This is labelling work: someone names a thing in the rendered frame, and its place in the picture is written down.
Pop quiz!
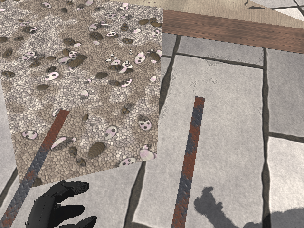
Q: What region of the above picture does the robot left hand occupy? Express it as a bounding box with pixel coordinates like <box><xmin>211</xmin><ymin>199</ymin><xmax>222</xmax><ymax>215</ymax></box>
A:
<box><xmin>25</xmin><ymin>180</ymin><xmax>97</xmax><ymax>228</ymax></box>

